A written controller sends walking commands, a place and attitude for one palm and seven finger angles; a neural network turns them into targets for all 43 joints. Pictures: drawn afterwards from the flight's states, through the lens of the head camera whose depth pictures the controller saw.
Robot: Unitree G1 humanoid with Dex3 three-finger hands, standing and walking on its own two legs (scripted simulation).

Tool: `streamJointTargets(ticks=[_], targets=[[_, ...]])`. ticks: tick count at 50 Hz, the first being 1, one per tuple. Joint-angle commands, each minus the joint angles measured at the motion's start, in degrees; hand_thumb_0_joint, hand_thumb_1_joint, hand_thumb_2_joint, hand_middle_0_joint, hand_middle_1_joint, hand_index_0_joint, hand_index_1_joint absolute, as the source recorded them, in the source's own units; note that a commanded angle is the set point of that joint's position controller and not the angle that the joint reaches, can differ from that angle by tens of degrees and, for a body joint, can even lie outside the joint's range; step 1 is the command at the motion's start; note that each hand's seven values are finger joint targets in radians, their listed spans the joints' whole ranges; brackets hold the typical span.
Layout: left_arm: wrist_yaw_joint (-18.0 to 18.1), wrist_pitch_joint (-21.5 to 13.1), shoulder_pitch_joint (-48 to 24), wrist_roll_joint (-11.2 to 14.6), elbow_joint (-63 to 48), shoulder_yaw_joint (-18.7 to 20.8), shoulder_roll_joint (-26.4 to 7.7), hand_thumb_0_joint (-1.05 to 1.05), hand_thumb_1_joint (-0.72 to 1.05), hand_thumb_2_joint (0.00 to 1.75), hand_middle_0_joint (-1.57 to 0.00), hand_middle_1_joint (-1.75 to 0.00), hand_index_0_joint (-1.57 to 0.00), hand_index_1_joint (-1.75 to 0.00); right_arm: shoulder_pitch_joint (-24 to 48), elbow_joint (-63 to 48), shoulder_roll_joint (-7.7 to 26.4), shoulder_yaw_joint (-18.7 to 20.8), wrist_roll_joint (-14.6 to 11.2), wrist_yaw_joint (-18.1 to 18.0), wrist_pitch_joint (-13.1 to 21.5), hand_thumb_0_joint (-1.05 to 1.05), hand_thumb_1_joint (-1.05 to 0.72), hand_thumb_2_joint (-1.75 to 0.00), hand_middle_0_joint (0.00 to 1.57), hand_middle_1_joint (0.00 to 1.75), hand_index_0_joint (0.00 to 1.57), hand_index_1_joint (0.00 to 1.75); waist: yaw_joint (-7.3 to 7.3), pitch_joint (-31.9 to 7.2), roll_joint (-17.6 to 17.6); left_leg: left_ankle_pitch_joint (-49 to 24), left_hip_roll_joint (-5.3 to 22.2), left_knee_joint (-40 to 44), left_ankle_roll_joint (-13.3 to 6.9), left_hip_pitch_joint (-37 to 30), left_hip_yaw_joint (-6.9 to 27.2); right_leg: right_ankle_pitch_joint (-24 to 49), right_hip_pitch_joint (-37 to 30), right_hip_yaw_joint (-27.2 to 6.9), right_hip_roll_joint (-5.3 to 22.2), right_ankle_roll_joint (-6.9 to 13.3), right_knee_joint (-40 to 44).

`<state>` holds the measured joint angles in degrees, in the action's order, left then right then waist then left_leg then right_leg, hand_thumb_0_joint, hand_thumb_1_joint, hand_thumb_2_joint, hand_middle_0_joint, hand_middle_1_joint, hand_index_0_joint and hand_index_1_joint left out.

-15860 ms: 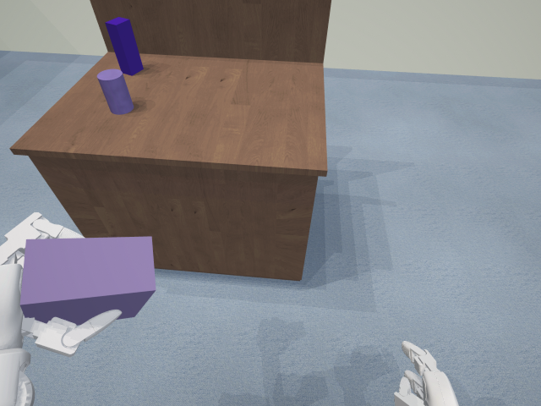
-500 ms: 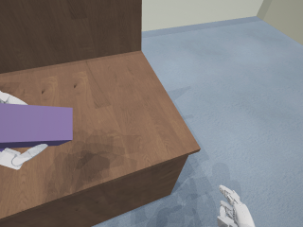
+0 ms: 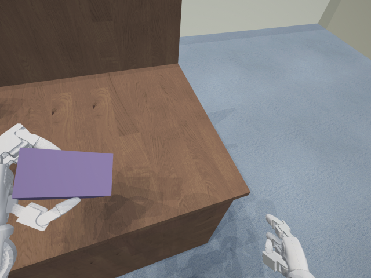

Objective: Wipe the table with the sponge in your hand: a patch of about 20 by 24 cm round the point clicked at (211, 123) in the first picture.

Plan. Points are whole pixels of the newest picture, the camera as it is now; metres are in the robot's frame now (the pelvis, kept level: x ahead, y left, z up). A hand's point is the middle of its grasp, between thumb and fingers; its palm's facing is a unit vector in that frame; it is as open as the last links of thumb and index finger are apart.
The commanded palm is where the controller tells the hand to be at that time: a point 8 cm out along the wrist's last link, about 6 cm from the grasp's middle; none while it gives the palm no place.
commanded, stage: come to a stop and stand still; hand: left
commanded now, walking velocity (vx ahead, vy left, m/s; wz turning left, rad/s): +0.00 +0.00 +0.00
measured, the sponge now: (77, 178) +0.24 +0.21 +0.14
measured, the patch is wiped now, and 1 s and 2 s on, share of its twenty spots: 0.00 0.00 0.00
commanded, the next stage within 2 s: look again from close up in 0.24 s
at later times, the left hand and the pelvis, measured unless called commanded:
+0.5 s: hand (42, 182) +0.22 +0.24 +0.16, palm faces +0.35 -0.86 -0.37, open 10.2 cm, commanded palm +0.16 +0.28 +0.18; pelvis +0.00 +0.00 +0.00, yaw +0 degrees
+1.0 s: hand (51, 182) +0.22 +0.24 +0.15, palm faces +0.26 -0.78 -0.57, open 10.2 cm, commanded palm +0.16 +0.27 +0.17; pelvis -0.01 -0.02 -0.01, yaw +0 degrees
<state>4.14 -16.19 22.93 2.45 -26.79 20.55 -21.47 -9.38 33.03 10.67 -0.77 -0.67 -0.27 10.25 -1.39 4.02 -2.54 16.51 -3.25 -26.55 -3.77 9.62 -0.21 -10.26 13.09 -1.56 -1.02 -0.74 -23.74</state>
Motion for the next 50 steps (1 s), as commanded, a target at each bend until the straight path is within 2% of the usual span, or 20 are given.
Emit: streamJointTargets(ticks=[1, 5, 7, 14, 23, 27, 30, 36, 37, 38, 39, 40, 41, 42, 43, 44, 46, 47, 48, 50], targets=[[1.48, -2.76, -2.46, 1.20, -12.73, 7.71, -9.98, 0.00, 0.10, 1.30, -1.20, -1.60, -1.20, -1.60, 2.13, -8.90, 7.76, 3.17, -0.24, -0.91, 1.25, 0.00, -0.90, -0.90, 0.20, 0.30, 0.20, 0.30, -0.05, -11.96, 6.07, -24.32, 7.65, 4.83, 5.34, 3.07, 4.59, 18.39, -12.03, -1.01, 3.02, 1.80, -1.66], [1.39, -2.32, -2.73, 1.27, -13.60, 6.19, -8.97, 0.00, 0.10, 1.30, -1.20, -1.60, -1.20, -1.60, 2.48, -9.24, 7.81, 2.96, -0.28, -1.19, 0.92, 0.00, -0.90, -0.90, 0.20, 0.30, 0.20, 0.30, 0.00, -11.36, 6.60, -21.78, 7.62, 5.70, 5.27, 3.14, 4.49, 16.33, -11.27, -0.76, 2.90, 1.65, -1.26], [1.74, -2.10, -3.98, 1.10, -15.03, 6.21, -9.25, 0.00, 0.10, 1.30, -1.20, -1.60, -1.20, -1.60, 3.35, -9.03, 7.69, 2.75, -0.36, -1.42, 1.04, 0.00, -0.90, -0.90, 0.20, 0.30, 0.20, 0.30, -0.04, -10.82, 8.57, -20.50, 7.60, 6.46, 5.53, 2.97, 4.17, 14.80, -10.62, -0.57, 2.56, 1.45, -1.35], [2.15, -1.62, -4.35, 0.70, -13.00, 5.40, -8.52, 0.00, 0.10, 1.30, -1.20, -1.60, -1.20, -1.60, 2.72, -8.80, 7.91, 2.99, -0.04, -1.73, 0.92, 0.00, -0.90, -0.90, 0.20, 0.30, 0.20, 0.30, -0.06, -10.82, 5.03, -14.93, 7.26, 6.77, 4.55, 4.07, 4.58, 14.49, -11.66, -1.49, 3.12, 1.53, 0.17], [2.16, -1.66, -2.02, 0.83, -12.37, 5.53, -8.20, 0.00, 0.10, 1.30, -1.20, -1.60, -1.20, -1.60, 2.96, -8.54, 7.96, 2.84, 0.08, -1.82, 0.83, 0.00, -0.90, -0.90, 0.20, 0.30, 0.20, 0.30, 0.06, -10.33, 5.72, -12.75, 6.81, 7.22, 4.02, 5.14, 4.39, 13.54, -11.86, -1.59, 3.18, 1.66, 1.21], [2.35, -1.61, -1.44, 0.62, -13.26, 6.92, -9.60, 0.00, 0.10, 1.30, -1.20, -1.60, -1.20, -1.60, 3.33, -8.51, 7.94, 3.16, -0.20, -2.05, 1.01, 0.00, -0.90, -0.90, 0.20, 0.30, 0.20, 0.30, 0.03, -10.15, 6.79, -11.83, 7.00, 7.40, 3.98, 4.96, 4.35, 13.31, -11.51, -2.16, 3.08, 1.64, 1.18], [2.19, -1.51, -1.41, 0.73, -11.97, 5.84, -8.47, 0.00, 0.10, 1.30, -1.20, -1.60, -1.20, -1.60, 2.62, -8.61, 8.15, 3.27, -0.11, -2.07, 0.82, 0.00, -0.90, -0.90, 0.20, 0.30, 0.20, 0.30, 0.14, -9.54, 5.03, -10.23, 6.96, 7.48, 3.56, 5.53, 4.38, 12.36, -11.14, -2.65, 3.26, 1.69, 1.91], [2.24, -1.48, -2.99, 0.47, -12.57, 5.16, -8.26, 0.00, 0.10, 1.30, -1.20, -1.60, -1.20, -1.60, 2.70, -8.51, 8.32, 3.36, -0.18, -2.19, 1.06, 0.00, -0.90, -0.90, 0.20, 0.30, 0.20, 0.30, 0.14, -9.45, 5.60, -9.08, 6.94, 7.93, 3.36, 5.18, 4.41, 11.41, -10.80, -2.88, 3.11, 1.64, 1.99], [2.70, -8.86, -57.80, -1.82, -32.60, 21.04, -55.46, 0.00, 0.10, 1.30, -1.20, -1.60, -1.20, -1.60, -7.55, -15.58, 13.17, -8.06, -4.33, -6.21, -0.86, 0.00, -0.90, -0.90, 0.20, 0.30, 0.20, 0.30, 4.35, -8.52, 26.39, -3.00, 9.04, 7.12, 0.01, 17.96, 9.49, -2.76, -16.50, 0.50, -2.94, -2.40, -10.58], [-0.34, 2.87, -37.99, -9.67, -1.07, 18.96, -26.55, 0.00, 0.10, 1.30, -1.20, -1.60, -1.20, -1.60, 2.81, -4.33, 7.41, 2.45, 3.74, -5.19, 1.11, 0.00, -0.90, -0.90, 0.20, 0.30, 0.20, 0.30, -2.54, -14.90, 17.53, -18.60, 6.38, 4.10, 6.70, 0.49, 3.85, -1.42, -2.45, 2.53, -1.64, 3.38, -8.91], [-2.00, 7.45, -25.11, -2.87, 4.59, 7.37, -18.05, 0.00, 0.10, 1.30, -1.20, -1.60, -1.20, -1.60, -0.69, -5.68, 11.81, 3.45, 2.78, -1.57, 1.48, 0.00, -0.90, -0.90, 0.20, 0.30, 0.20, 0.30, -0.93, -16.20, 14.87, -33.03, 4.85, 2.26, 9.17, -3.81, 4.70, 2.50, 2.46, 5.71, -1.64, 4.01, -6.90], [-4.81, 10.45, -25.26, 0.48, -0.73, 5.79, -11.22, 0.00, 0.10, 1.30, -1.20, -1.60, -1.20, -1.60, 0.93, -4.74, 12.43, 3.89, 1.93, -1.16, 1.52, 0.00, -0.90, -0.90, 0.20, 0.30, 0.20, 0.30, -2.07, -20.25, 13.85, -38.88, 5.13, -0.60, 8.97, -9.78, 3.13, 7.18, 2.54, 4.99, -1.48, 2.97, -5.34], [-6.56, 14.34, -20.55, 3.15, 0.77, 8.03, -14.20, 0.00, 0.10, 1.30, -1.20, -1.60, -1.20, -1.60, 1.55, -3.60, 13.61, 4.06, 1.12, -1.49, 1.19, 0.00, -0.90, -0.90, 0.20, 0.30, 0.20, 0.30, -3.61, -19.64, 12.47, -40.39, 5.24, -0.73, 8.62, -9.66, 2.88, 9.65, 0.40, 5.36, -0.80, 2.74, -5.28], [-8.34, 18.60, -12.99, 3.58, 4.23, 2.41, -7.83, 0.00, 0.10, 1.30, -1.20, -1.60, -1.20, -1.60, 4.35, -4.67, 12.61, 2.75, -0.12, -0.43, 0.42, 0.00, -0.90, -0.90, 0.20, 0.30, 0.20, 0.30, -3.36, -16.69, 8.15, -35.75, 5.34, -0.26, 8.03, -7.22, 2.38, 7.45, 0.81, 5.90, -1.57, 2.50, -5.26], [-9.07, 19.89, -11.46, 1.79, -0.59, 1.22, -8.68, 0.00, 0.10, 1.30, -1.20, -1.60, -1.20, -1.60, 4.33, -5.06, 12.63, 2.54, -0.17, -0.02, 0.24, 0.00, -0.90, -0.90, 0.20, 0.30, 0.20, 0.30, -3.61, -14.35, 5.35, -32.90, 5.23, 0.54, 6.99, -4.03, 1.97, 10.25, -0.29, 6.77, -1.00, 2.29, -4.95], [-8.90, 20.75, -10.56, -0.95, -2.23, 1.05, -10.97, 0.00, 0.10, 1.30, -1.20, -1.60, -1.20, -1.60, 5.28, -5.54, 12.57, 2.33, -0.30, 0.26, -0.44, 0.00, -0.90, -0.90, 0.20, 0.30, 0.20, 0.30, -3.25, -11.86, 5.19, -28.23, 4.89, 1.21, 6.19, -1.44, 1.97, 9.40, -0.10, 6.65, -1.15, 2.24, -4.97], [-7.34, 19.39, -7.41, -5.14, -6.81, 1.62, -12.86, 0.00, 0.10, 1.30, -1.20, -1.60, -1.20, -1.60, 6.81, -7.34, 11.92, 2.08, 0.37, 0.21, -1.67, 0.00, -0.90, -0.90, 0.20, 0.30, 0.20, 0.30, -2.77, -10.58, 2.75, -20.28, 4.37, 1.84, 4.74, 1.24, 2.27, 6.39, -0.12, 6.26, -1.37, 2.25, -5.06], [-5.77, 18.01, -9.22, -5.73, -10.01, 5.74, -17.30, 0.00, 0.10, 1.30, -1.20, -1.60, -1.20, -1.60, 8.40, -7.85, 11.83, 1.59, -0.17, 0.32, -2.32, 0.00, -0.90, -0.90, 0.20, 0.30, 0.20, 0.30, -2.57, -11.16, 3.92, -14.41, 4.19, 1.85, 3.95, 1.82, 1.93, 3.51, 0.28, 5.33, -2.07, 2.44, -5.22], [-4.69, 15.52, -10.81, -5.85, -11.77, 6.13, -16.78, 0.00, 0.10, 1.30, -1.20, -1.60, -1.20, -1.60, 8.44, -8.54, 10.91, 1.81, 0.96, -0.25, -2.13, 0.00, -0.90, -0.90, 0.20, 0.30, 0.20, 0.30, -2.31, -11.52, 3.07, -13.02, 3.81, 1.81, 3.94, 2.83, 2.36, 2.60, 0.51, 5.66, -1.49, 2.42, -5.41], [-2.01, 11.14, -11.00, -5.11, -9.99, 10.98, -19.56, 0.00, 0.10, 1.30, -1.20, -1.60, -1.20, -1.60, 7.66, -7.41, 10.64, 2.21, 1.50, -1.58, -1.96, 0.00, -0.90, -0.90, 0.20, 0.30, 0.20, 0.30, -2.11, -11.91, 1.23, -7.79, 3.43, 0.77, 3.34, 4.61, 2.52, -1.04, 1.83, 5.33, -1.58, 1.88, -5.73]])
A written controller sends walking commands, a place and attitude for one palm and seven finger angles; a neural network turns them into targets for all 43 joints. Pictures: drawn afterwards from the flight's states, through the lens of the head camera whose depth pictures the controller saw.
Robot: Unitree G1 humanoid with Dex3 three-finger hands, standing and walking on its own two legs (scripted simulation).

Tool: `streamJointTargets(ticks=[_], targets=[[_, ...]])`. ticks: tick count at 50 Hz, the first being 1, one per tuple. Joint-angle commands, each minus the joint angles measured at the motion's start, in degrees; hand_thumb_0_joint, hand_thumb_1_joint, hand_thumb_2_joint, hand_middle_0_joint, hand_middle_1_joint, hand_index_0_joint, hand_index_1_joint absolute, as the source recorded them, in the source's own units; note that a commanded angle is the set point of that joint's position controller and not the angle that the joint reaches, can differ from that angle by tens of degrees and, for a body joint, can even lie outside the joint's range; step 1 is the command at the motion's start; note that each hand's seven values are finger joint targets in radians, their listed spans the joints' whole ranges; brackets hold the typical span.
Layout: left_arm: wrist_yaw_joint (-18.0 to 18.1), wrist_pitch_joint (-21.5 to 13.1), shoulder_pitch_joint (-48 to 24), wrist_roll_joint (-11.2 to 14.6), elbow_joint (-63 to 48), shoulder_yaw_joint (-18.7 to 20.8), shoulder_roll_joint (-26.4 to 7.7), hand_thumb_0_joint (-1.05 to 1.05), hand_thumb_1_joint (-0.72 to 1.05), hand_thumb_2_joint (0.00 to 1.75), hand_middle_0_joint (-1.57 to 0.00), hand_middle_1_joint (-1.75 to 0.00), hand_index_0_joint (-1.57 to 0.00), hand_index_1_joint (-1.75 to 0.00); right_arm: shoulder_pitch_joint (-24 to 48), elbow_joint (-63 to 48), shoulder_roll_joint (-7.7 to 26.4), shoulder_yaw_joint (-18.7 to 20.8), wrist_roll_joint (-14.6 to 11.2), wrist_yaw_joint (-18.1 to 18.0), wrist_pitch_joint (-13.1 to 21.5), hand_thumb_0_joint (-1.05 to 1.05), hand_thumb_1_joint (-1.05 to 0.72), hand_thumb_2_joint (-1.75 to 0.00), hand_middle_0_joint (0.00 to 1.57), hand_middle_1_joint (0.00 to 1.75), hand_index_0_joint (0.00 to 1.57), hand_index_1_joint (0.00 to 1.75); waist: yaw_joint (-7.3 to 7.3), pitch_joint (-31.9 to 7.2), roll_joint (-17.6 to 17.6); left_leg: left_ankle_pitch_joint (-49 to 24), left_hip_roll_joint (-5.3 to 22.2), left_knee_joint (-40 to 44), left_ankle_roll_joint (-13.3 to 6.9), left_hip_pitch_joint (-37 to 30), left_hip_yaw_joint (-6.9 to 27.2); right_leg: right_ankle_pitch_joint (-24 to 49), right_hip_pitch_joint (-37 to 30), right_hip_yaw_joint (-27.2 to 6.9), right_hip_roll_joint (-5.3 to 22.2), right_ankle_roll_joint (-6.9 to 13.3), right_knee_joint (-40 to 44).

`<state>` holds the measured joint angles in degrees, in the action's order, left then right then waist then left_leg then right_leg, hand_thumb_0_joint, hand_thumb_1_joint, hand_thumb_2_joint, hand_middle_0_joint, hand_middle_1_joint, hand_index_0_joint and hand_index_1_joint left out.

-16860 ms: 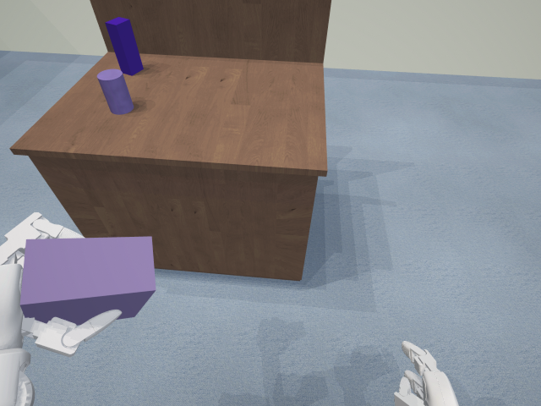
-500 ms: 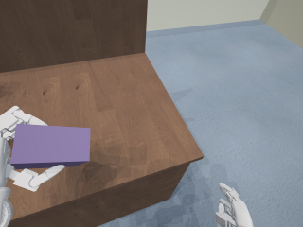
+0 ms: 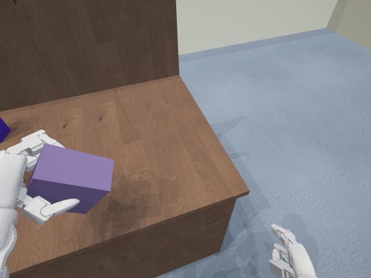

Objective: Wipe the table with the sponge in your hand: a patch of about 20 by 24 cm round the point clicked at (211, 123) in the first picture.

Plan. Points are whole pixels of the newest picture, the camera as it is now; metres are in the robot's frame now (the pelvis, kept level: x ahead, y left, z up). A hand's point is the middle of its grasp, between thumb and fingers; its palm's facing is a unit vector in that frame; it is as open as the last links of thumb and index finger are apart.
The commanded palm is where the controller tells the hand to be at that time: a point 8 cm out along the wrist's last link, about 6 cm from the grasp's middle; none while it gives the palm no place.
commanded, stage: turn the palm down, sponge in hand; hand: left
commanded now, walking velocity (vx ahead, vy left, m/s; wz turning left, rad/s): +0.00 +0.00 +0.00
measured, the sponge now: (78, 184) +0.25 +0.22 +0.12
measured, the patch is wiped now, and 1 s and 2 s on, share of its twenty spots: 0.00 0.00 0.00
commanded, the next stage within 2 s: move the sponge above the wiping area in 1.94 s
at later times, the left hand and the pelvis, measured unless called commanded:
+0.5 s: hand (58, 193) +0.22 +0.24 +0.14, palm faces +0.25 -0.53 -0.81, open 10.2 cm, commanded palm +0.18 +0.27 +0.18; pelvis +0.00 -0.05 -0.01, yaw +2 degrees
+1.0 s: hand (44, 192) +0.22 +0.27 +0.13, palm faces +0.17 -0.29 -0.94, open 10.2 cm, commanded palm +0.19 +0.27 +0.18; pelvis +0.01 -0.02 +0.00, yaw +1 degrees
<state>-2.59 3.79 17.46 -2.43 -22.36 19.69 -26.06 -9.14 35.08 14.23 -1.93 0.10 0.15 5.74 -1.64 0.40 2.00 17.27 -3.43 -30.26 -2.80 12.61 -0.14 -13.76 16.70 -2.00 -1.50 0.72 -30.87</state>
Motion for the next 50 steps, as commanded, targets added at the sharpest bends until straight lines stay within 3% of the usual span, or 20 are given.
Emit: streamJointTargets(ticks=[1, 2, 4, 7, 10, 13, 15, 17, 20, 22, 23, 33, 35, 37, 38, 42, 43, 47, 48, 50], targets=[[6.02, -10.70, -7.61, -0.68, -15.32, 12.88, -16.23, 0.00, 0.10, 1.30, -1.20, -1.60, -1.20, -1.60, 7.55, -9.21, 6.70, 3.52, 0.99, -2.53, 2.76, 0.00, -0.90, -0.90, 0.20, 0.30, 0.20, 0.30, -1.84, -9.24, -1.13, -7.22, 3.30, 3.65, 1.94, 1.52, 2.10, 1.34, -1.24, 5.12, -0.88, 0.35, 1.35], [7.74, -11.68, -12.23, -1.62, -17.06, 16.34, -21.16, 0.00, 0.10, 1.30, -1.20, -1.60, -1.20, -1.60, 7.36, -8.78, 6.96, 3.42, 0.68, -2.75, 2.71, 0.00, -0.90, -0.90, 0.20, 0.30, 0.20, 0.30, -1.73, -9.53, 2.15, -4.31, 3.19, 3.43, 1.62, 1.60, 1.73, -1.02, -0.17, 3.90, -0.93, 0.46, 1.56], [9.49, -12.43, -9.12, -3.42, -10.66, 12.58, -16.14, 0.00, 0.10, 1.30, -1.20, -1.60, -1.20, -1.60, 5.12, -7.63, 5.49, 3.61, 1.08, -3.07, 3.15, 0.00, -0.90, -0.90, 0.20, 0.30, 0.20, 0.30, -1.48, -8.84, 4.53, -6.48, 2.82, 1.88, 2.00, 2.64, 1.39, 0.09, -0.26, 4.07, -0.35, 0.92, 1.40], [8.79, -9.84, -9.67, -5.05, -7.36, 11.31, -17.97, 0.00, 0.10, 1.30, -1.20, -1.60, -1.20, -1.60, 4.94, -7.34, 6.72, 3.65, 0.24, -3.79, 2.47, 0.00, -0.90, -0.90, 0.20, 0.30, 0.20, 0.30, -0.77, -8.30, 5.95, -4.62, 2.29, 0.52, 1.34, 3.93, 0.30, -1.70, 0.32, 2.09, 0.64, 0.84, 2.72], [5.47, -6.79, -8.90, -5.93, -5.89, 5.50, -15.76, 0.00, 0.10, 1.30, -1.20, -1.60, -1.20, -1.60, 5.47, -8.36, 6.95, 3.55, -0.13, -5.09, 2.22, 0.00, -0.90, -0.90, 0.20, 0.30, 0.20, 0.30, -0.64, -7.97, 3.22, -5.31, 2.14, -0.24, 0.65, 4.33, -0.16, -1.75, -0.87, 1.27, 1.89, 0.21, 3.93], [3.00, -5.94, -10.83, -6.74, -5.96, 5.40, -17.73, 0.00, 0.10, 1.30, -1.20, -1.60, -1.20, -1.60, 6.20, -8.91, 6.89, 3.44, -0.53, -6.16, 2.26, 0.00, -0.90, -0.90, 0.20, 0.30, 0.20, 0.30, -0.74, -7.38, -0.45, -4.82, 2.25, -1.04, 0.38, 5.20, -0.32, -4.80, -1.75, -1.21, 2.81, -0.42, 5.99], [2.14, -6.97, -8.89, -7.02, -4.80, 7.53, -20.01, 0.00, 0.10, 1.30, -1.20, -1.60, -1.20, -1.60, 5.98, -8.87, 6.81, 3.85, -0.46, -6.78, 1.93, 0.00, -0.90, -0.90, 0.20, 0.30, 0.20, 0.30, -1.75, -7.02, -4.03, -5.06, 2.38, -1.96, 0.38, 7.18, 0.00, -6.16, -3.38, -3.62, 3.63, -0.93, 6.55], [2.74, -8.55, -9.47, -7.83, -7.25, 11.06, -23.62, 0.00, 0.10, 1.30, -1.20, -1.60, -1.20, -1.60, 6.86, -9.03, 6.34, 4.04, -0.58, -6.65, 1.80, 0.00, -0.90, -0.90, 0.20, 0.30, 0.20, 0.30, -2.91, -7.65, -0.09, -6.02, 2.23, -3.05, 0.78, 6.93, 0.02, -6.14, -4.01, -6.20, 3.99, -0.43, 6.66], [4.31, -9.99, -5.47, -8.50, -5.39, 11.90, -22.23, 0.00, 0.10, 1.30, -1.20, -1.60, -1.20, -1.60, 4.77, -8.87, 6.13, 4.86, -0.45, -6.08, 1.31, 0.00, -0.90, -0.90, 0.20, 0.30, 0.20, 0.30, -3.30, -9.73, -2.60, -7.55, 2.36, -4.27, 1.10, 9.20, 0.55, -0.27, -5.82, -6.58, 4.98, -1.10, 4.72], [5.54, -9.46, -4.89, -9.66, -5.72, 14.02, -24.57, 0.00, 0.10, 1.30, -1.20, -1.60, -1.20, -1.60, 5.00, -8.98, 6.24, 5.06, -0.92, -5.60, 0.83, 0.00, -0.90, -0.90, 0.20, 0.30, 0.20, 0.30, -3.80, -9.74, 0.70, -7.73, 2.22, -4.44, 1.34, 8.97, 0.39, 0.31, -5.32, -7.56, 4.80, -0.42, 4.31], [5.92, -8.99, -4.21, -10.05, -6.06, 11.69, -22.03, 0.00, 0.10, 1.30, -1.20, -1.60, -1.20, -1.60, 4.82, -9.65, 5.88, 5.06, -0.85, -5.30, 0.61, 0.00, -0.90, -0.90, 0.20, 0.30, 0.20, 0.30, -3.78, -11.07, -0.03, -8.17, 2.48, -4.57, 1.42, 9.57, 0.52, 2.59, -6.49, -6.81, 5.55, -0.68, 3.35], [6.93, -3.45, -3.30, -17.29, -10.08, 5.60, -21.02, 0.00, 0.10, 1.30, -1.20, -1.60, -1.20, -1.60, 4.86, -11.78, 6.67, 4.74, -1.53, -6.51, -0.84, 0.00, -0.90, -0.90, 0.20, 0.30, 0.20, 0.30, -2.68, -10.96, 0.28, -10.53, 2.39, -3.36, 0.23, 5.53, 0.30, 5.72, -2.71, -2.28, 3.00, -0.35, 2.01], [7.42, -3.07, -2.69, -19.17, -10.21, 5.81, -22.12, 0.00, 0.10, 1.30, -1.20, -1.60, -1.20, -1.60, 4.66, -11.64, 7.00, 4.97, -1.50, -6.75, -1.11, 0.00, -0.90, -0.90, 0.20, 0.30, 0.20, 0.30, -2.83, -11.53, -0.68, -10.93, 2.44, -2.70, 0.21, 4.96, 0.77, 5.76, -2.47, -1.95, 2.51, -0.32, 1.90], [8.86, -2.35, -3.51, -21.55, -11.98, 7.55, -24.32, 0.00, 0.10, 1.30, -1.20, -1.60, -1.20, -1.60, 6.16, -11.47, 6.79, 4.63, -1.56, -6.73, -1.24, 0.00, -0.90, -0.90, 0.20, 0.30, 0.20, 0.30, -3.56, -11.50, 3.09, -11.72, 2.19, -2.05, 0.49, 3.72, 1.10, 5.72, -2.47, -2.68, 1.88, 0.50, 2.03], [9.27, -1.91, -3.68, -22.66, -12.38, 4.66, -21.50, 0.00, 0.10, 1.30, -1.20, -1.60, -1.20, -1.60, 5.68, -11.79, 6.32, 4.42, -1.34, -6.42, -1.36, 0.00, -0.90, -0.90, 0.20, 0.30, 0.20, 0.30, -3.34, -12.69, 3.64, -13.54, 2.38, -1.83, 0.52, 3.37, 0.96, 7.76, -3.62, -1.12, 2.13, 0.55, 1.62], [10.14, 1.84, -2.57, -25.77, -10.23, 5.84, -23.29, 0.00, 0.10, 1.30, -1.20, -1.60, -1.20, -1.60, 7.86, -10.92, 6.69, 4.21, -1.87, -6.18, -2.44, 0.00, -0.90, -0.90, 0.20, 0.30, 0.20, 0.30, -4.16, -10.80, 3.16, -15.05, 2.64, 0.35, 1.07, 2.67, 1.79, 8.15, -4.10, -1.62, 1.24, 1.21, 2.54], [9.63, 2.87, -3.58, -26.20, -10.41, 1.83, -19.68, 0.00, 0.10, 1.30, -1.20, -1.60, -1.20, -1.60, 7.46, -11.51, 6.24, 3.88, -1.75, -6.02, -2.72, 0.00, -0.90, -0.90, 0.20, 0.30, 0.20, 0.30, -3.79, -11.62, 2.33, -15.80, 2.81, 0.73, 0.95, 2.27, 1.44, 9.27, -5.18, -0.22, 1.62, 0.92, 2.61], [8.11, 7.31, -5.43, -29.09, -7.61, 1.19, -21.42, 0.00, 0.10, 1.30, -1.20, -1.60, -1.20, -1.60, 10.39, -10.74, 6.73, 3.16, -2.41, -6.26, -3.82, 0.00, -0.90, -0.90, 0.20, 0.30, 0.20, 0.30, -3.94, -7.68, 1.32, -13.96, 2.84, 3.40, 1.18, 1.54, 2.43, 5.90, -4.67, -1.18, 0.80, 1.35, 4.88], [7.25, 7.94, -7.14, -29.82, -8.34, -3.01, -18.16, 0.00, 0.10, 1.30, -1.20, -1.60, -1.20, -1.60, 10.25, -11.34, 6.46, 2.94, -2.24, -6.28, -4.05, 0.00, -0.90, -0.90, 0.20, 0.30, 0.20, 0.30, -3.36, -8.58, 1.56, -14.21, 3.00, 3.74, 1.00, 0.79, 1.95, 6.39, -5.35, -0.13, 1.19, 1.08, 5.20], [6.44, 8.62, -8.04, -31.99, -8.65, -2.98, -20.01, 0.00, 0.10, 1.30, -1.20, -1.60, -1.20, -1.60, 10.69, -11.06, 6.70, 2.93, -2.00, -6.38, -4.39, 0.00, -0.90, -0.90, 0.20, 0.30, 0.20, 0.30, -3.64, -9.20, 0.99, -14.58, 3.08, 5.10, 1.20, -0.13, 2.87, 5.96, -6.37, -0.27, 1.10, 1.25, 5.72]])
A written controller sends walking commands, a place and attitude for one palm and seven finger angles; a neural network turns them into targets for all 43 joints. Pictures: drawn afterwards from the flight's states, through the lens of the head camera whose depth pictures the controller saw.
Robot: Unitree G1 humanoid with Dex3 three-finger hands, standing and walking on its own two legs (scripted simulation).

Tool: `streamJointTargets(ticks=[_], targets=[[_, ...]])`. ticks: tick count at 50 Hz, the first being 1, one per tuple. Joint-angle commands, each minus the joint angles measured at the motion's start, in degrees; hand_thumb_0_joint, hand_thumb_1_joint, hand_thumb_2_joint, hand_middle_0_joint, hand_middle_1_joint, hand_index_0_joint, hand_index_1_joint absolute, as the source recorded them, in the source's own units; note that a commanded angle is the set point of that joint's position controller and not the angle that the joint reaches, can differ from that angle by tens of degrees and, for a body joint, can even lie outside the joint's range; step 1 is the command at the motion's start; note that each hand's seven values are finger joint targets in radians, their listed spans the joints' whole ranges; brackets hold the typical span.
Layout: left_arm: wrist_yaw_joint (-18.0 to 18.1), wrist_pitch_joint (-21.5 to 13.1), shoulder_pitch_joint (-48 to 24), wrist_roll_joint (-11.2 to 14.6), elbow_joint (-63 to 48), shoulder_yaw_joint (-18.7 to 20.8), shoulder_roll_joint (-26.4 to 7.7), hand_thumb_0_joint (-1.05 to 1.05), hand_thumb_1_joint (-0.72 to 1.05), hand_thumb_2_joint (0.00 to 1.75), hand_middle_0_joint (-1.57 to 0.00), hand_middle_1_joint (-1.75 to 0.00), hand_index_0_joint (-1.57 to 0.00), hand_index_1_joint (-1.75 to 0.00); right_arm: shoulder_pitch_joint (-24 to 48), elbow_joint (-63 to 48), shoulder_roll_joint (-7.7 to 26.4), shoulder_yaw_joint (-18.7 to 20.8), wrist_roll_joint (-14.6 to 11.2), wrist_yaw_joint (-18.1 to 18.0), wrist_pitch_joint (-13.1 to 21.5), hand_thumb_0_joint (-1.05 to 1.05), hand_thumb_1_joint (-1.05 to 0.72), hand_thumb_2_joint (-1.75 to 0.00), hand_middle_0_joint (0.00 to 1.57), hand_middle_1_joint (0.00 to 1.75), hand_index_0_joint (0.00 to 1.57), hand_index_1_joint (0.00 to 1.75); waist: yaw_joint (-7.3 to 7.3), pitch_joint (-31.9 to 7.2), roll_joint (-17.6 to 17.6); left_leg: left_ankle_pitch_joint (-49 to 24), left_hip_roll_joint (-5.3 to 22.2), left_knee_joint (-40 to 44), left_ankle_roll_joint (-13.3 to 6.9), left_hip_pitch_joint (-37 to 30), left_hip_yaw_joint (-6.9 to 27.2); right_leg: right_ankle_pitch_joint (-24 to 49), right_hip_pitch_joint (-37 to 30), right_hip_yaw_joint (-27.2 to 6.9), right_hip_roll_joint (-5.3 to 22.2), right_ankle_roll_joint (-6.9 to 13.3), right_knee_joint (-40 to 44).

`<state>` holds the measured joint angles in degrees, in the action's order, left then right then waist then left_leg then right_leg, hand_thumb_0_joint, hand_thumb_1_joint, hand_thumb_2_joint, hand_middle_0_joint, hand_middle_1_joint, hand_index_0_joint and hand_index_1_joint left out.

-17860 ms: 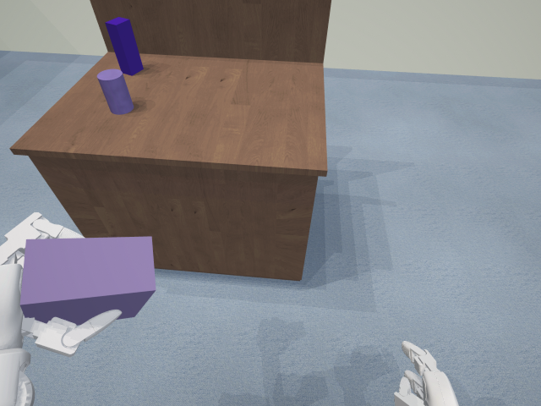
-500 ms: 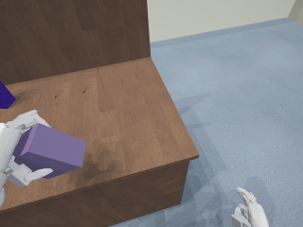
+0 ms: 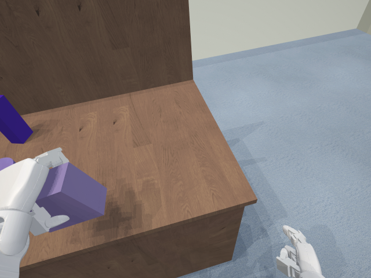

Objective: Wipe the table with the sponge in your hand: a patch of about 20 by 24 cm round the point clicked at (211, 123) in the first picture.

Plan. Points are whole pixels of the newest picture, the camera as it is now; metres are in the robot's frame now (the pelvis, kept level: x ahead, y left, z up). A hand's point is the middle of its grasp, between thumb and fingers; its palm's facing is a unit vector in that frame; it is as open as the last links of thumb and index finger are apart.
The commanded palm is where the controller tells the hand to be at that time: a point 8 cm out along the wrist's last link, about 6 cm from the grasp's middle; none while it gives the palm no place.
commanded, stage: turn the palm down, sponge in hand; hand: left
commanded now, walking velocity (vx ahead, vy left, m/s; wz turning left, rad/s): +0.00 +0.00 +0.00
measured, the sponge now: (65, 203) +0.22 +0.28 +0.09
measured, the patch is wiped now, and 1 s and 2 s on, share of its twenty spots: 0.00 0.00 0.00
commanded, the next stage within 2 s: move the sponge above the wiping area in 0.94 s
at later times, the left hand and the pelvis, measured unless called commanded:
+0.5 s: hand (45, 191) +0.22 +0.30 +0.12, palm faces +0.03 -0.10 -0.99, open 10.2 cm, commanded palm +0.19 +0.30 +0.18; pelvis +0.00 +0.02 +0.01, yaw +0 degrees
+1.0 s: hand (52, 192) +0.22 +0.29 +0.12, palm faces +0.03 -0.07 -1.00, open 10.2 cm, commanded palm +0.19 +0.29 +0.18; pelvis +0.00 +0.01 +0.01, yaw -1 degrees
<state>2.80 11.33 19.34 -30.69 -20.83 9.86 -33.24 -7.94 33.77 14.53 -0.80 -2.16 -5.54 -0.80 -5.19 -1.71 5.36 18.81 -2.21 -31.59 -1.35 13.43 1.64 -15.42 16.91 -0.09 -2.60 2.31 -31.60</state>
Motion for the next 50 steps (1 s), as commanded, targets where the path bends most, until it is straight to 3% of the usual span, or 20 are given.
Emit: streamJointTargets(ticks=[1, 2, 3, 7, 8, 12, 13, 17, 18, 25, 27, 29, 32, 33, 37, 40, 42, 43, 47, 50], targets=[[0.66, 1.15, -10.67, -4.83, -11.05, 6.13, -12.75, 0.00, 0.10, 1.30, -1.20, -1.60, -1.20, -1.60, 9.88, -9.84, 6.40, 1.72, 0.39, -0.73, 2.05, 0.00, -0.90, -0.90, 0.20, 0.30, 0.20, 0.30, -0.26, -7.57, -1.51, -16.66, 1.79, 6.64, -0.36, -1.85, 1.21, 7.96, -6.80, -2.40, 2.24, -0.25, 6.66], [0.61, 1.34, -11.42, -5.56, -11.47, 7.60, -13.77, 0.00, 0.10, 1.30, -1.20, -1.60, -1.20, -1.60, 11.78, -9.60, 6.14, 1.28, 0.23, -0.61, 2.29, 0.00, -0.90, -0.90, 0.20, 0.30, 0.20, 0.30, -0.80, -6.75, -0.68, -16.66, 1.65, 7.07, -0.28, -2.40, 1.63, 7.44, -6.95, -3.40, 1.49, 0.34, 7.06], [0.30, 1.19, -11.57, -6.31, -11.59, 4.89, -11.09, 0.00, 0.10, 1.30, -1.20, -1.60, -1.20, -1.60, 11.11, -9.72, 5.75, 1.27, 0.55, -0.43, 2.32, 0.00, -0.90, -0.90, 0.20, 0.30, 0.20, 0.30, -0.39, -7.85, -0.70, -18.33, 1.90, 7.05, -0.26, -3.01, 1.12, 9.07, -8.00, -2.05, 1.86, 0.23, 7.02], [0.60, 1.45, -12.34, -9.40, -10.86, 7.67, -14.21, 0.00, 0.10, 1.30, -1.20, -1.60, -1.20, -1.60, 13.08, -8.47, 6.00, 1.07, 0.69, 0.09, 1.81, 0.00, -0.90, -0.90, 0.20, 0.30, 0.20, 0.30, -1.61, -7.63, 0.46, -20.65, 1.83, 8.51, 0.26, -4.05, 2.42, 10.52, -9.48, -4.20, 1.11, 1.17, 8.03], [0.36, 1.59, -13.89, -10.46, -10.36, 4.37, -11.42, 0.00, 0.10, 1.30, -1.20, -1.60, -1.20, -1.60, 12.30, -8.42, 5.68, 0.95, 0.96, 0.29, 1.62, 0.00, -0.90, -0.90, 0.20, 0.30, 0.20, 0.30, -0.95, -7.81, -0.19, -21.59, 1.97, 8.47, 0.21, -4.20, 1.88, 11.42, -9.67, -2.67, 1.64, 0.90, 8.16], [0.77, 2.78, -15.73, -12.92, -9.35, 6.03, -13.68, 0.00, 0.10, 1.30, -1.20, -1.60, -1.20, -1.60, 14.72, -7.35, 5.92, 0.92, 0.81, 0.95, 1.06, 0.00, -0.90, -0.90, 0.20, 0.30, 0.20, 0.30, -2.08, -8.09, 1.49, -23.74, 1.91, 9.87, 0.93, -5.30, 3.26, 12.16, -11.33, -4.60, 1.00, 1.86, 8.78], [0.48, 3.18, -15.74, -13.33, -8.16, 3.00, -10.74, 0.00, 0.10, 1.30, -1.20, -1.60, -1.20, -1.60, 13.77, -7.41, 5.70, 0.98, 1.03, 1.17, 1.01, 0.00, -0.90, -0.90, 0.20, 0.30, 0.20, 0.30, -1.62, -8.61, 0.26, -24.65, 2.01, 9.70, 0.76, -5.22, 2.61, 13.21, -11.99, -2.73, 1.68, 1.50, 8.89], [-0.31, 4.99, -17.82, -15.82, -7.06, 2.65, -11.89, 0.00, 0.10, 1.30, -1.20, -1.60, -1.20, -1.60, 16.82, -6.66, 6.01, 0.67, 0.69, 1.64, 0.42, 0.00, -0.90, -0.90, 0.20, 0.30, 0.20, 0.30, -2.07, -7.85, 0.33, -23.89, 1.59, 10.97, 0.64, -5.84, 3.52, 12.57, -12.53, -5.20, 1.04, 2.19, 9.84], [-0.69, 5.13, -17.93, -16.23, -6.84, -0.41, -9.31, 0.00, 0.10, 1.30, -1.20, -1.60, -1.20, -1.60, 15.55, -6.81, 5.80, 0.80, 0.82, 1.83, 0.38, 0.00, -0.90, -0.90, 0.20, 0.30, 0.20, 0.30, -1.43, -8.75, 0.24, -24.44, 1.80, 10.87, 0.48, -5.93, 3.05, 12.84, -13.14, -3.40, 1.66, 1.79, 9.81], [-1.51, 5.62, -20.08, -21.00, -5.01, 0.15, -12.00, 0.00, 0.10, 1.30, -1.20, -1.60, -1.20, -1.60, 16.28, -5.72, 5.95, 0.81, 1.33, 2.76, -0.24, 0.00, -0.90, -0.90, 0.20, 0.30, 0.20, 0.30, -2.71, -10.09, -0.94, -26.85, 1.34, 12.18, 0.21, -6.59, 4.30, 14.49, -15.19, -4.90, 1.66, 2.26, 10.34], [-0.97, 6.08, -20.72, -21.56, -6.30, 1.29, -12.45, 0.00, 0.10, 1.30, -1.20, -1.60, -1.20, -1.60, 18.84, -5.61, 5.64, 0.63, 0.93, 3.13, -0.20, 0.00, -0.90, -0.90, 0.20, 0.30, 0.20, 0.30, -2.93, -8.93, 0.18, -26.45, 1.35, 12.14, 0.16, -6.83, 4.62, 14.14, -15.15, -6.76, 0.86, 2.90, 10.43], [-1.21, 6.06, -20.77, -20.95, -4.88, -1.16, -10.07, 0.00, 0.10, 1.30, -1.20, -1.60, -1.20, -1.60, 17.07, -5.39, 5.39, 0.83, 0.92, 3.14, -0.27, 0.00, -0.90, -0.90, 0.20, 0.30, 0.20, 0.30, -2.17, -9.31, -1.32, -26.82, 1.39, 12.33, 0.23, -7.10, 4.41, 14.44, -15.28, -5.07, 1.57, 2.35, 10.76], [-1.28, 6.41, -21.39, -21.12, -5.24, 1.02, -12.27, 0.00, 0.10, 1.30, -1.20, -1.60, -1.20, -1.60, 19.73, -5.33, 5.69, 0.46, 0.81, 2.99, -0.27, 0.00, -0.90, -0.90, 0.20, 0.30, 0.20, 0.30, -3.16, -8.17, -0.18, -23.33, 0.90, 13.09, -0.13, -7.03, 4.54, 12.21, -14.90, -7.24, 0.82, 2.86, 11.38], [-1.58, 6.49, -20.83, -20.77, -4.61, -2.49, -8.54, 0.00, 0.10, 1.30, -1.20, -1.60, -1.20, -1.60, 18.27, -5.48, 5.41, 0.57, 0.89, 2.94, -0.18, 0.00, -0.90, -0.90, 0.20, 0.30, 0.20, 0.30, -2.27, -8.37, -0.85, -23.95, 0.92, 12.61, -0.43, -7.04, 3.66, 13.24, -15.13, -5.20, 1.41, 2.44, 11.25], [-1.52, 6.35, -20.96, -21.10, -5.93, 0.37, -11.48, 0.00, 0.10, 1.30, -1.20, -1.60, -1.20, -1.60, 19.69, -5.42, 5.58, 0.55, 0.84, 2.98, -0.12, 0.00, -0.90, -0.90, 0.20, 0.30, 0.20, 0.30, -3.06, -8.44, -0.40, -23.14, 0.72, 13.09, -0.25, -7.14, 4.48, 12.71, -15.46, -7.72, 0.79, 2.97, 11.45], [-1.87, 6.12, -20.78, -21.42, -3.93, -0.71, -11.04, 0.00, 0.10, 1.30, -1.20, -1.60, -1.20, -1.60, 17.90, -5.05, 5.88, 0.80, 1.16, 2.86, -0.18, 0.00, -0.90, -0.90, 0.20, 0.30, 0.20, 0.30, -2.86, -9.14, -2.36, -24.33, 0.64, 13.10, -0.25, -7.04, 4.17, 14.31, -15.83, -6.12, 1.50, 2.48, 11.37], [-1.42, 6.26, -21.71, -21.61, -5.81, 1.24, -12.51, 0.00, 0.10, 1.30, -1.20, -1.60, -1.20, -1.60, 20.05, -5.14, 5.76, 0.52, 0.90, 2.90, -0.04, 0.00, -0.90, -0.90, 0.20, 0.30, 0.20, 0.30, -3.33, -8.65, -0.82, -23.33, 0.39, 12.91, -0.40, -7.37, 4.34, 13.48, -15.60, -8.65, 0.78, 3.12, 11.53], [-1.44, 6.21, -20.81, -21.11, -5.02, -1.89, -8.86, 0.00, 0.10, 1.30, -1.20, -1.60, -1.20, -1.60, 18.48, -5.41, 5.39, 0.76, 1.00, 2.84, 0.08, 0.00, -0.90, -0.90, 0.20, 0.30, 0.20, 0.30, -2.61, -9.15, -1.75, -23.70, 0.55, 12.52, -0.62, -7.21, 3.45, 14.45, -16.05, -6.21, 1.44, 2.58, 11.19], [-0.94, 6.34, -20.67, -20.94, -5.22, 0.52, -11.21, 0.00, 0.10, 1.30, -1.20, -1.60, -1.20, -1.60, 19.80, -5.14, 5.59, 0.76, 0.75, 2.65, 0.15, 0.00, -0.90, -0.90, 0.20, 0.30, 0.20, 0.30, -3.02, -8.14, -1.21, -21.87, 0.29, 12.67, -0.56, -7.28, 3.98, 12.88, -15.24, -8.86, 0.93, 2.95, 11.81], [-1.22, 6.81, -20.52, -21.02, -2.71, -1.27, -10.30, 0.00, 0.10, 1.30, -1.20, -1.60, -1.20, -1.60, 18.19, -5.02, 5.99, 0.94, 0.84, 2.44, 0.10, 0.00, -0.90, -0.90, 0.20, 0.30, 0.20, 0.30, -2.67, -7.70, -2.71, -21.23, 0.19, 12.85, -0.57, -6.35, 3.56, 12.82, -15.15, -7.36, 1.68, 2.36, 11.92]])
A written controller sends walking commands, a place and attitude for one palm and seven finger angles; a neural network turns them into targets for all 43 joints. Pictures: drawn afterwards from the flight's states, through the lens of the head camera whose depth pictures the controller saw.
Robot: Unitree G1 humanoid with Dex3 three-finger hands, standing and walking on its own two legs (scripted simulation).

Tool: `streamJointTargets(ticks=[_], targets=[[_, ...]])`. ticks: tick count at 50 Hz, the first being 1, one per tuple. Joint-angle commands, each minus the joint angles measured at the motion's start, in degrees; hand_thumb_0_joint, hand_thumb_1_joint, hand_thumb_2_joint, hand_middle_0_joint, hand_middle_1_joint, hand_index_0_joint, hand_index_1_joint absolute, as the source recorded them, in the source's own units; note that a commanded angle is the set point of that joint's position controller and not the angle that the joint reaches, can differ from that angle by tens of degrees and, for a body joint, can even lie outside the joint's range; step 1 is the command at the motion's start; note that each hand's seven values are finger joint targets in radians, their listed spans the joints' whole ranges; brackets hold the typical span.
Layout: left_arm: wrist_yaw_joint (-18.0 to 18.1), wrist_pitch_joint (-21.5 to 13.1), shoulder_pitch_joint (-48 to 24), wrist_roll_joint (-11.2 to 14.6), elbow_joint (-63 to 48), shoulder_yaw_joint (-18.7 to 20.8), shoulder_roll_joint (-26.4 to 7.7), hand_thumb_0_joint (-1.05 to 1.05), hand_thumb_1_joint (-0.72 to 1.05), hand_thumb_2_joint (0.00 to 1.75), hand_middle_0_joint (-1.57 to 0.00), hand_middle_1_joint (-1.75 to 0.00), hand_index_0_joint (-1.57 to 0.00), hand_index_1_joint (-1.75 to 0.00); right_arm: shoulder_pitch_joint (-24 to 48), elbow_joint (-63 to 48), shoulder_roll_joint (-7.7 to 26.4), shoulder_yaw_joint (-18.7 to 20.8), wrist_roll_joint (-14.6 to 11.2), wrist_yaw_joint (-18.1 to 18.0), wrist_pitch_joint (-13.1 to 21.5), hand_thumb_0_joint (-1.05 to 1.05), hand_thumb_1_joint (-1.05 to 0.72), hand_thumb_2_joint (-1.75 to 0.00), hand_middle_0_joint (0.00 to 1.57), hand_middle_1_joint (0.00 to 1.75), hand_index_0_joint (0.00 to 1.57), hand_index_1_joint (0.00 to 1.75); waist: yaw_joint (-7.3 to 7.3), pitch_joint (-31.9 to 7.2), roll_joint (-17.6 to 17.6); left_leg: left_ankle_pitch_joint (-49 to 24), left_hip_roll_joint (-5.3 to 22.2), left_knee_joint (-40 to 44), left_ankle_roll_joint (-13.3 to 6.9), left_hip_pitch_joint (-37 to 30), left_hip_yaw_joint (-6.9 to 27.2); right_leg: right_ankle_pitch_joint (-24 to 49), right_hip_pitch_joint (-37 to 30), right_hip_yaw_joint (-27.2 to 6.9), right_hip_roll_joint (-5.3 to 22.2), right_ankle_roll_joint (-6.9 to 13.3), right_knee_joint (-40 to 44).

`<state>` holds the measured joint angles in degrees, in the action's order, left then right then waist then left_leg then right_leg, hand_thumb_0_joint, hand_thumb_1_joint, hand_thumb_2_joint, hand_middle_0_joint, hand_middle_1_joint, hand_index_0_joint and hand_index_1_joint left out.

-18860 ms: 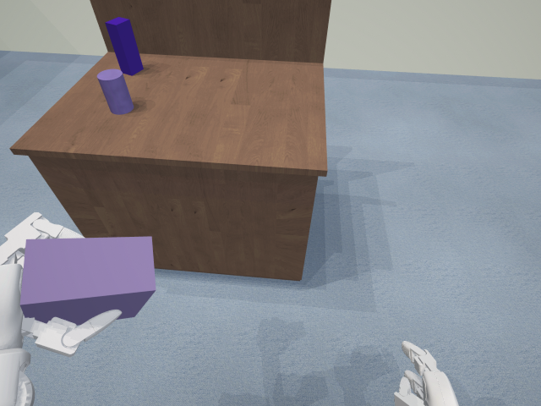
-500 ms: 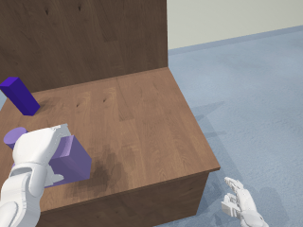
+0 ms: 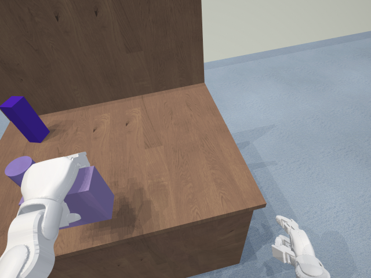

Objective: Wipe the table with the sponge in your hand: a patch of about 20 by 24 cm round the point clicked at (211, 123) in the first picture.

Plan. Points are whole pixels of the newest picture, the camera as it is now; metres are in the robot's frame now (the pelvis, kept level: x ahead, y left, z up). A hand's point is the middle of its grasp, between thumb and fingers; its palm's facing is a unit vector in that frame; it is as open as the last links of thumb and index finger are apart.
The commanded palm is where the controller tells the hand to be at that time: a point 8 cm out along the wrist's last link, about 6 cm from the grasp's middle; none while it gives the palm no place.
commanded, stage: move the sponge above the wiping area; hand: left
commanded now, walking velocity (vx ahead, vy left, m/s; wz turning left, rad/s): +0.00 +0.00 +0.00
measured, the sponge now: (76, 203) +0.22 +0.29 +0.06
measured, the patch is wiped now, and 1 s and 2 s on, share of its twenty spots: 0.00 0.00 0.00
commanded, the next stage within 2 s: none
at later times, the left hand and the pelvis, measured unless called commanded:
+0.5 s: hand (77, 191) +0.23 +0.28 +0.09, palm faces +0.00 -0.07 -1.00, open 10.2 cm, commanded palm +0.21 +0.28 +0.15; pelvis +0.00 +0.00 +0.00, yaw +0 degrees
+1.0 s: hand (84, 189) +0.25 +0.28 +0.07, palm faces +0.00 -0.09 -1.00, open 10.2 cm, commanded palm +0.22 +0.28 +0.13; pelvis +0.01 +0.00 +0.00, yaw -1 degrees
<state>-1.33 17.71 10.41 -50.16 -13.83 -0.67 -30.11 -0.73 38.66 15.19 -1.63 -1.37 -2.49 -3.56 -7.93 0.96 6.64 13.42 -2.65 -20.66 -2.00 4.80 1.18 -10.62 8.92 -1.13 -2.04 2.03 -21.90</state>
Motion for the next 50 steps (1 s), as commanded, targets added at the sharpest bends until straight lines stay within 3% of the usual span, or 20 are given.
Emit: streamJointTargets(ticks=[1, 2, 3, 6, 7, 9, 12, 13, 16, 17, 19, 27, 31, 32, 34, 37, 38, 42, 43, 50], targets=[[2.93, 0.39, -12.14, -1.73, -10.55, 9.16, -13.55, 0.00, 0.10, 1.30, -1.20, -1.60, -1.20, -1.60, 11.12, -10.11, 5.30, 1.77, 0.08, -0.64, 2.75, 0.00, -0.90, -0.90, 0.20, 0.30, 0.20, 0.30, -0.05, -11.51, -3.55, -16.28, 0.49, 1.87, 0.04, 1.89, 3.95, 8.75, -7.66, -6.61, 1.29, 2.65, 1.99], [3.19, 0.38, -12.94, -1.88, -12.48, 11.10, -15.06, 0.00, 0.10, 1.30, -1.20, -1.60, -1.20, -1.60, 13.17, -10.08, 5.18, 1.52, -0.10, -0.57, 3.08, 0.00, -0.90, -0.90, 0.20, 0.30, 0.20, 0.30, -0.36, -11.15, -2.55, -15.73, 0.44, 1.70, -0.04, 1.34, 4.37, 7.67, -7.39, -8.69, 0.38, 3.31, 2.14], [3.14, 0.38, -11.08, -1.37, -11.35, 8.43, -11.87, 0.00, 0.10, 1.30, -1.20, -1.60, -1.20, -1.60, 11.42, -10.49, 4.94, 1.76, 0.04, -0.67, 3.19, 0.00, -0.90, -0.90, 0.20, 0.30, 0.20, 0.30, 0.16, -11.71, -3.17, -16.10, 0.50, 1.24, -0.43, 1.73, 3.39, 8.72, -8.29, -6.36, 1.06, 2.78, 1.76], [3.28, -0.15, -12.54, -1.75, -9.36, 9.37, -13.66, 0.00, 0.10, 1.30, -1.20, -1.60, -1.20, -1.60, 10.82, -10.00, 5.25, 1.96, -0.02, -0.92, 2.99, 0.00, -0.90, -0.90, 0.20, 0.30, 0.20, 0.30, 0.23, -11.17, -3.35, -15.31, 0.37, 1.64, -0.05, 2.22, 3.67, 8.26, -7.63, -7.07, 1.35, 2.65, 2.06], [3.73, -0.23, -12.06, -1.60, -9.73, 12.28, -15.75, 0.00, 0.10, 1.30, -1.20, -1.60, -1.20, -1.60, 12.29, -9.71, 5.29, 1.75, -0.11, -0.98, 3.24, 0.00, -0.90, -0.90, 0.20, 0.30, 0.20, 0.30, -0.29, -10.72, -3.06, -14.53, 0.36, 1.50, -0.20, 1.85, 4.02, 7.05, -7.27, -8.74, 0.52, 3.20, 2.30], [3.57, -0.73, -12.59, -1.33, -9.45, 9.15, -12.77, 0.00, 0.10, 1.30, -1.20, -1.60, -1.20, -1.60, 10.82, -10.07, 4.91, 1.98, -0.23, -1.17, 3.39, 0.00, -0.90, -0.90, 0.20, 0.30, 0.20, 0.30, 0.50, -11.44, -4.07, -15.09, 0.34, 1.11, -0.30, 2.04, 3.31, 8.11, -7.55, -7.10, 1.28, 2.55, 1.95], [4.03, -0.62, -13.49, -1.55, -7.51, 12.48, -16.17, 0.00, 0.10, 1.30, -1.20, -1.60, -1.20, -1.60, 12.20, -9.29, 5.51, 1.80, -0.28, -1.30, 3.34, 0.00, -0.90, -0.90, 0.20, 0.30, 0.20, 0.30, -0.18, -9.92, -2.82, -13.49, 0.12, 1.41, -0.14, 2.26, 4.07, 5.99, -6.32, -9.03, 0.62, 3.21, 2.52], [3.73, -0.88, -14.35, -1.39, -7.71, 8.39, -12.24, 0.00, 0.10, 1.30, -1.20, -1.60, -1.20, -1.60, 11.14, -9.75, 5.34, 1.95, -0.22, -1.41, 3.46, 0.00, -0.90, -0.90, 0.20, 0.30, 0.20, 0.30, 0.84, -10.66, -2.66, -14.01, 0.33, 0.99, -0.35, 2.20, 3.14, 7.28, -6.69, -6.81, 1.06, 2.79, 2.12], [3.92, -1.54, -15.18, -1.58, -6.99, 7.56, -12.04, 0.00, 0.10, 1.30, -1.20, -1.60, -1.20, -1.60, 10.54, -9.41, 5.30, 2.26, -0.27, -1.45, 3.66, 0.00, -0.90, -0.90, 0.20, 0.30, 0.20, 0.30, 0.87, -11.08, -2.23, -14.08, 0.26, 1.36, -0.01, 1.82, 3.62, 7.17, -6.07, -7.00, 1.25, 2.67, 2.27], [4.26, -1.61, -14.75, -1.50, -7.22, 9.92, -13.52, 0.00, 0.10, 1.30, -1.20, -1.60, -1.20, -1.60, 11.63, -9.32, 5.22, 2.10, -0.35, -1.39, 4.04, 0.00, -0.90, -0.90, 0.20, 0.30, 0.20, 0.30, 0.40, -10.98, -2.46, -13.55, 0.29, 1.41, -0.04, 1.54, 4.06, 6.02, -6.05, -8.39, 0.49, 3.18, 2.37], [4.09, -1.95, -14.64, -1.82, -7.60, 6.84, -10.79, 0.00, 0.10, 1.30, -1.20, -1.60, -1.20, -1.60, 10.53, -9.53, 4.94, 2.27, -0.27, -1.25, 4.12, 0.00, -0.90, -0.90, 0.20, 0.30, 0.20, 0.30, 0.91, -11.71, -2.98, -14.59, 0.43, 1.32, -0.01, 1.79, 3.58, 7.52, -6.55, -6.66, 1.18, 2.68, 1.98], [5.84, -0.49, -18.15, -2.86, -2.82, 10.00, -14.14, 0.00, 0.10, 1.30, -1.20, -1.60, -1.20, -1.60, 11.74, -8.60, 5.48, 2.02, -0.47, -1.54, 3.51, 0.00, -0.90, -0.90, 0.20, 0.30, 0.20, 0.30, 0.03, -11.19, -3.34, -12.55, 0.11, 2.17, 0.16, 2.41, 3.89, 5.18, -6.37, -8.36, 0.57, 3.24, 2.40], [5.52, -0.36, -19.37, -2.87, -1.52, 6.15, -10.96, 0.00, 0.10, 1.30, -1.20, -1.60, -1.20, -1.60, 10.77, -8.87, 5.33, 2.19, -0.48, -1.67, 3.27, 0.00, -0.90, -0.90, 0.20, 0.30, 0.20, 0.30, 0.66, -12.18, -3.14, -13.73, 0.22, 2.09, 0.19, 2.30, 3.52, 7.15, -6.80, -6.55, 1.22, 2.84, 2.11], [5.70, -0.39, -19.20, -2.87, -1.68, 8.62, -12.98, 0.00, 0.10, 1.30, -1.20, -1.60, -1.20, -1.60, 11.56, -8.46, 5.44, 2.11, -0.63, -1.52, 3.45, 0.00, -0.90, -0.90, 0.20, 0.30, 0.20, 0.30, 0.35, -11.86, -3.12, -13.44, 0.14, 2.03, 0.20, 2.00, 3.91, 6.26, -6.59, -7.97, 0.47, 3.32, 2.21], [5.18, -0.54, -19.08, -2.74, -1.72, 4.68, -9.28, 0.00, 0.10, 1.30, -1.20, -1.60, -1.20, -1.60, 10.60, -8.98, 4.98, 2.08, -0.59, -1.43, 3.54, 0.00, -0.90, -0.90, 0.20, 0.30, 0.20, 0.30, 1.04, -12.26, -3.02, -14.48, 0.29, 1.91, 0.14, 2.09, 3.50, 7.86, -6.73, -6.08, 1.07, 2.88, 1.99], [5.45, -0.50, -19.36, -3.24, -1.51, 7.72, -12.09, 0.00, 0.10, 1.30, -1.20, -1.60, -1.20, -1.60, 11.07, -8.47, 5.46, 2.24, -0.54, -1.34, 3.35, 0.00, -0.90, -0.90, 0.20, 0.30, 0.20, 0.30, 0.43, -12.59, -3.35, -14.84, 0.22, 1.75, 0.25, 1.62, 3.91, 8.05, -6.57, -7.68, 0.41, 3.35, 1.90], [5.20, -0.45, -19.00, -3.39, -1.35, 5.00, -9.42, 0.00, 0.10, 1.30, -1.20, -1.60, -1.20, -1.60, 10.43, -9.06, 5.30, 2.22, -0.34, -1.29, 3.37, 0.00, -0.90, -0.90, 0.20, 0.30, 0.20, 0.30, 0.58, -12.93, -3.87, -15.48, 0.31, 1.58, 0.12, 2.01, 3.52, 9.15, -7.08, -5.83, 0.82, 3.06, 1.52], [6.21, -1.03, -17.61, -3.73, -3.87, 8.09, -12.00, 0.00, 0.10, 1.30, -1.20, -1.60, -1.20, -1.60, 11.00, -8.70, 5.45, 2.46, -0.26, -0.88, 3.17, 0.00, -0.90, -0.90, 0.20, 0.30, 0.20, 0.30, -0.12, -14.08, -2.44, -17.96, 0.43, 1.41, 0.68, 1.21, 4.31, 11.29, -7.58, -7.91, 0.41, 3.62, 0.88], [6.17, -0.95, -17.30, -4.02, -4.36, 5.01, -8.88, 0.00, 0.10, 1.30, -1.20, -1.60, -1.20, -1.60, 10.40, -9.25, 5.13, 2.55, -0.11, -0.75, 3.28, 0.00, -0.90, -0.90, 0.20, 0.30, 0.20, 0.30, 0.06, -14.53, -2.44, -19.15, 0.56, 0.87, 0.48, 1.01, 3.62, 12.66, -7.71, -5.99, 0.81, 3.34, 0.54], [7.35, 0.73, -17.27, -4.32, -1.78, 5.39, -9.55, 0.00, 0.10, 1.30, -1.20, -1.60, -1.20, -1.60, 10.34, -8.26, 5.59, 2.62, -0.34, -0.66, 2.44, 0.00, -0.90, -0.90, 0.20, 0.30, 0.20, 0.30, 0.30, -13.09, -3.99, -18.86, 0.57, 1.29, 0.95, 1.75, 3.95, 12.58, -7.04, -6.50, 0.81, 3.34, 0.87]])
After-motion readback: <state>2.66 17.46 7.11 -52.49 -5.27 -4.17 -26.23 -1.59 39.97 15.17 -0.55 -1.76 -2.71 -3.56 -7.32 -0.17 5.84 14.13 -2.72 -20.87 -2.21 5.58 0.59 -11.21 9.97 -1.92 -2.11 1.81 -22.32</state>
